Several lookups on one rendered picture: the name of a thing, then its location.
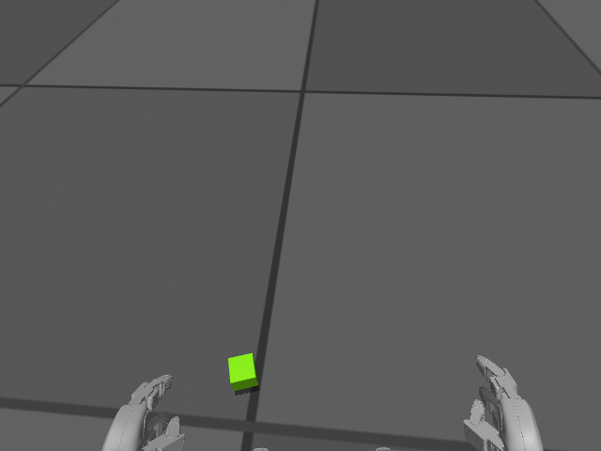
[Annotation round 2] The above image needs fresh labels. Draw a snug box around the cube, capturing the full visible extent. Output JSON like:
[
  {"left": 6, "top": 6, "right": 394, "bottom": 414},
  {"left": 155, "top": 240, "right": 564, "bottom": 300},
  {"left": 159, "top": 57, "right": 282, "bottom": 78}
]
[{"left": 228, "top": 353, "right": 258, "bottom": 391}]

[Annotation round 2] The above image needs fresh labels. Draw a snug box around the left robot hand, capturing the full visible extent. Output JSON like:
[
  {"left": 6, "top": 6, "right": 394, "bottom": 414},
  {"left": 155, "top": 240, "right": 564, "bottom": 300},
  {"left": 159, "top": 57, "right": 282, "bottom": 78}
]
[{"left": 101, "top": 374, "right": 185, "bottom": 451}]

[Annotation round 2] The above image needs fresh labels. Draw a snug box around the right robot hand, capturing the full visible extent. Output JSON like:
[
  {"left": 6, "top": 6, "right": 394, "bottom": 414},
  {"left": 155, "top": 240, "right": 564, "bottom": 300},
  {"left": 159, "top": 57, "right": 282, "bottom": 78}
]
[{"left": 464, "top": 355, "right": 544, "bottom": 451}]

